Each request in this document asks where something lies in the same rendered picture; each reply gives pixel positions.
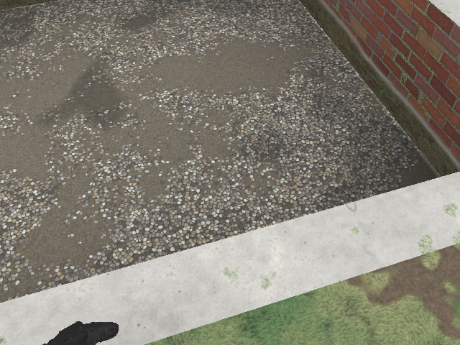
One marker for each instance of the robot left hand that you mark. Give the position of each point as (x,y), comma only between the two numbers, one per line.
(85,334)

